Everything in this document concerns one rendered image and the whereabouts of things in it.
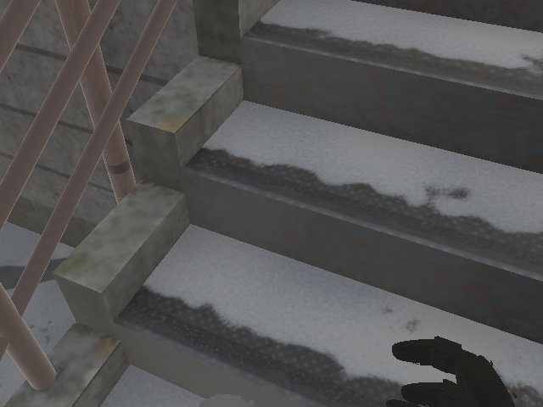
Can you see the right robot hand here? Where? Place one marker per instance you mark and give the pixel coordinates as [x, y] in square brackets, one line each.
[478, 384]

